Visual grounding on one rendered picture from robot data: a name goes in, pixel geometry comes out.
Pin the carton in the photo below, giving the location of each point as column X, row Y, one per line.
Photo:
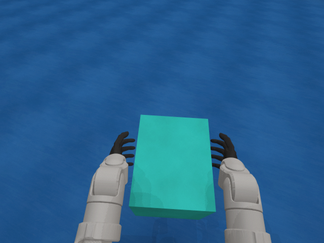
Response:
column 173, row 176

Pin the left robot hand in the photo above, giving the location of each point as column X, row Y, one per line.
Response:
column 120, row 141

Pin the right robot forearm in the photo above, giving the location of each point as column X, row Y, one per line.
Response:
column 242, row 203

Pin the left robot forearm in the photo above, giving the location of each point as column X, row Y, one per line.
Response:
column 104, row 203

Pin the right robot hand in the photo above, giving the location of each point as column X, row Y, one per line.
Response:
column 227, row 152

